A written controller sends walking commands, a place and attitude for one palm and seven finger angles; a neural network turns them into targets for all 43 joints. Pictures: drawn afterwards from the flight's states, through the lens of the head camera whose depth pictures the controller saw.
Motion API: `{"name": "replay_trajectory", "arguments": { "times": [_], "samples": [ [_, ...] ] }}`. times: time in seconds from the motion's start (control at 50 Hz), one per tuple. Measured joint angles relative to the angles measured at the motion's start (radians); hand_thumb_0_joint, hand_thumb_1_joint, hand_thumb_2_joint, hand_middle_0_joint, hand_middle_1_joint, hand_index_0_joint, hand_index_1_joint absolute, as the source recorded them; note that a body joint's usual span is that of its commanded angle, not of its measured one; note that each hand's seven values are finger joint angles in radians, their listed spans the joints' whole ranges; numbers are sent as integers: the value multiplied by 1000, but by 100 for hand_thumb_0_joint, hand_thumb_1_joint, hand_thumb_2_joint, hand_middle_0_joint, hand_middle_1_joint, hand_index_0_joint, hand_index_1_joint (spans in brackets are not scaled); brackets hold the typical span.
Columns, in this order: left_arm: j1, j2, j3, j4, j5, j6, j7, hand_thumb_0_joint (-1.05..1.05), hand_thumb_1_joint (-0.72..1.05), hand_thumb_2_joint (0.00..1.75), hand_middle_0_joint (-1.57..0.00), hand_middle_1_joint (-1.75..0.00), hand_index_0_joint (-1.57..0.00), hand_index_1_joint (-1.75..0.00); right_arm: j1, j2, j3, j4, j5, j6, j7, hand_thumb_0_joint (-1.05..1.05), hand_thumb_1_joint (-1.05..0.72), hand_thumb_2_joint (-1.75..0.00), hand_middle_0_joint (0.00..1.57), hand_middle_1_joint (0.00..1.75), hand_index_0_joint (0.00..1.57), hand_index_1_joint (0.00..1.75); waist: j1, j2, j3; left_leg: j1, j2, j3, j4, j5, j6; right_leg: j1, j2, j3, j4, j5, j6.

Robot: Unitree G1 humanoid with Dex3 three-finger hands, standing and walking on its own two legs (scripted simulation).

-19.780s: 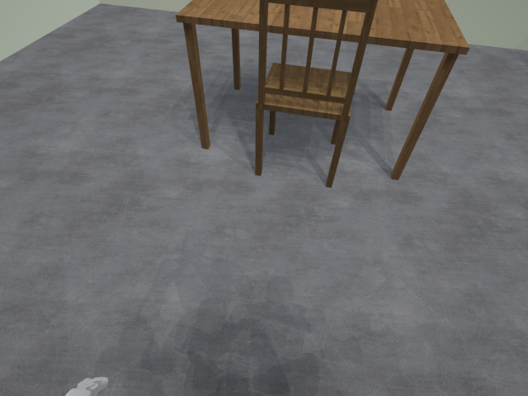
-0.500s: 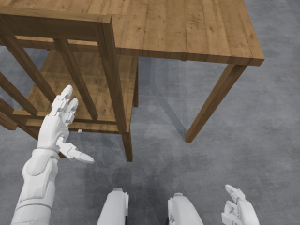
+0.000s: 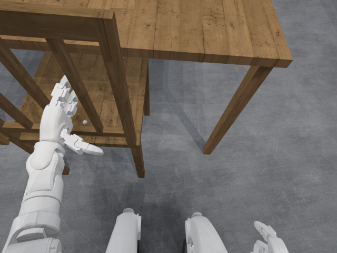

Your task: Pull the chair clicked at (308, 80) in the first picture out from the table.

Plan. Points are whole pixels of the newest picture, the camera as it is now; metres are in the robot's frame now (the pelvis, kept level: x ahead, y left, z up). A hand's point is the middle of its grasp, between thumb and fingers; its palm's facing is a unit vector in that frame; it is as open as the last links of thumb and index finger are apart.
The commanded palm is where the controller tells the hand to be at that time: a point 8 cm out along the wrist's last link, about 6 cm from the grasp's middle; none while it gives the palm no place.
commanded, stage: push the fingers through the gap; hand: left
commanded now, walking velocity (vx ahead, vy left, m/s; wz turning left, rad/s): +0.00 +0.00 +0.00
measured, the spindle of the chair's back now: (37, 94) +0.46 +0.30 +0.06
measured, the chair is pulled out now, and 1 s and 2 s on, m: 0.00 0.00 0.00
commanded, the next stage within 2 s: hook a spindle and tug to test in 0.68 s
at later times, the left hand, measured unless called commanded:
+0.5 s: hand (86, 115) +0.42 +0.19 +0.03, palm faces -0.06 -1.00 -0.02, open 17.0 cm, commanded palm +0.40 +0.24 +0.04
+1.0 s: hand (92, 116) +0.42 +0.18 +0.04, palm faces -0.05 -1.00 -0.02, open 16.5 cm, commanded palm +0.40 +0.23 +0.04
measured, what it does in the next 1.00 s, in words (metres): stands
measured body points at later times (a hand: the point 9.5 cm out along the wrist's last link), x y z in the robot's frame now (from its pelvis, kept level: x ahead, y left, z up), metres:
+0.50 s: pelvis +0.00 +0.00 +0.00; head +0.13 +0.02 +0.43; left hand +0.42 +0.25 +0.03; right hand +0.10 -0.26 -0.11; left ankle +0.04 +0.13 -0.61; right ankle +0.02 -0.14 -0.61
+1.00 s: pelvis +0.00 +0.01 +0.01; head +0.13 +0.02 +0.44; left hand +0.41 +0.23 +0.04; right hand +0.10 -0.25 -0.11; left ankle +0.04 +0.13 -0.61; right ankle +0.02 -0.14 -0.61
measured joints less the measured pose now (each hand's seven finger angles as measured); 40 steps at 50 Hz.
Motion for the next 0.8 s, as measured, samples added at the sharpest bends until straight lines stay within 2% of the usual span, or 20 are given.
{"name": "replay_trajectory", "arguments": {
  "times": [0.22,0.36,0.54,0.7,0.8],
  "samples": [
    [-43,5,7,66,3,2,-19,-1,-50,30,-6,-8,-6,-8,21,-2,-5,9,1,22,13,1,-90,-89,20,30,20,30,-8,5,-1,7,2,8,-15,1,4,4,1,8,-16,5,4],
    [-90,18,31,99,17,-30,-3,-1,-50,30,-6,-8,-6,-8,18,2,-5,13,-6,26,16,1,-90,-89,20,30,20,30,-16,1,5,-6,3,6,-5,1,4,-6,3,6,-10,6,4],
    [-87,16,21,134,13,-14,-22,-1,-50,30,-6,-8,-6,-8,22,1,-1,5,0,46,23,1,-90,-89,20,30,20,30,-15,2,0,0,2,10,-13,4,9,0,1,10,-21,12,8],
    [-91,9,14,104,22,-54,5,-1,-50,30,-6,-8,-6,-8,15,3,-3,10,-7,41,20,1,-90,-89,20,30,20,30,-13,-1,7,-5,-1,5,-8,6,9,-1,-1,5,-19,13,9],
    [-111,14,4,133,25,-38,-4,-1,-50,30,-6,-8,-6,-8,12,3,0,11,-5,51,23,1,-90,-89,20,30,20,30,-14,2,-2,-5,-2,5,-9,6,10,0,-2,5,-21,13,9]
  ]
}}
